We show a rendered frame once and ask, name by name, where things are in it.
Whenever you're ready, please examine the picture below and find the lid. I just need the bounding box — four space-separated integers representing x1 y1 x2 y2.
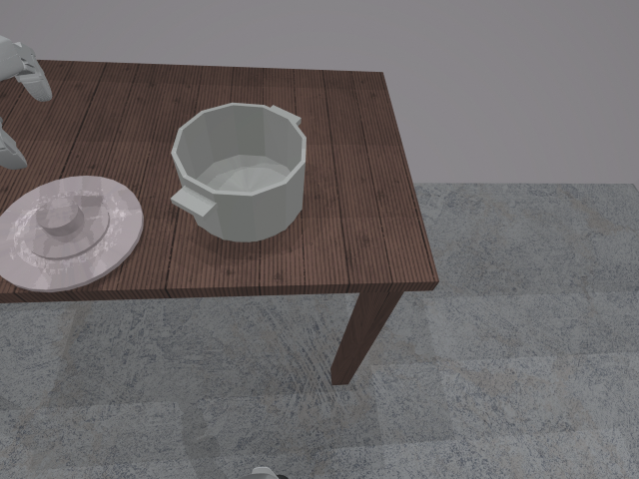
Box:
0 176 144 292

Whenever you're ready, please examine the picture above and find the pot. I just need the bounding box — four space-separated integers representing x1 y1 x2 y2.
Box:
171 103 307 242

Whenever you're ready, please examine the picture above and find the table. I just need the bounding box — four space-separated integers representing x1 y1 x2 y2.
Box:
0 60 439 385

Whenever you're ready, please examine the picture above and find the robot left hand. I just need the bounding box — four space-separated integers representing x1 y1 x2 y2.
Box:
0 35 52 170

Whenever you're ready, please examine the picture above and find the knob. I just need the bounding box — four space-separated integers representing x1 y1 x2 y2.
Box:
36 199 84 237

